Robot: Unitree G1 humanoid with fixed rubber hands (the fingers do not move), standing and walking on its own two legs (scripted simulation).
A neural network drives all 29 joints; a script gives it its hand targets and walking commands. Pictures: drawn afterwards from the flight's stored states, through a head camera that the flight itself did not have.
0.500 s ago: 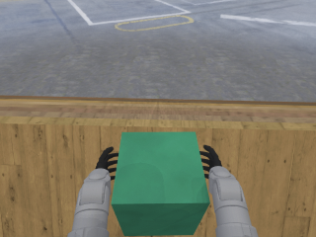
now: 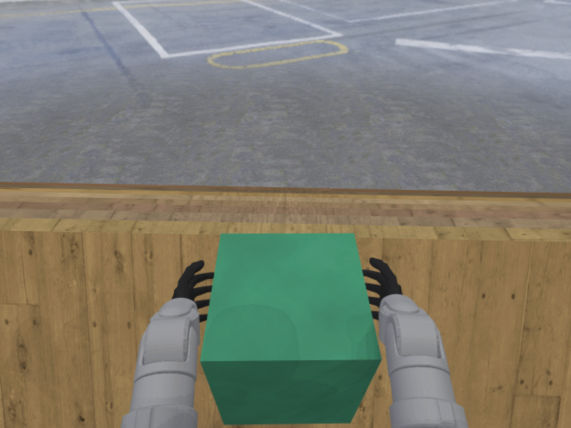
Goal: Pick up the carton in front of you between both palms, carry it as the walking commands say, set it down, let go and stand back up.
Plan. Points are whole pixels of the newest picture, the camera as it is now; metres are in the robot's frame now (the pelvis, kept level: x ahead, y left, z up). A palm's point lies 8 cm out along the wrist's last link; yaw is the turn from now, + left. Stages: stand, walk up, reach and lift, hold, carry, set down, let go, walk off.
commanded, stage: hold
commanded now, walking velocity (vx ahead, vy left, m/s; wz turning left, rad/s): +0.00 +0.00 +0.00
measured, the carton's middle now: (287, 331) +0.29 +0.00 -0.03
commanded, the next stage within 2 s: carry in 0.08 s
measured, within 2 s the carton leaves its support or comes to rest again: neither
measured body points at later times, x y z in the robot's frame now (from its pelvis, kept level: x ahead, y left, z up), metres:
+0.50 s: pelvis +0.10 +0.00 -0.02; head +0.07 +0.00 +0.43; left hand +0.39 +0.14 +0.06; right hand +0.39 -0.16 +0.06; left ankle +0.03 +0.13 -0.75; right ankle +0.02 -0.13 -0.74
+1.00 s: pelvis +0.39 +0.02 -0.03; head +0.38 +0.02 +0.42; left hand +0.67 +0.17 +0.05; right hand +0.66 -0.13 +0.05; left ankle +0.48 +0.09 -0.75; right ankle +0.17 -0.08 -0.70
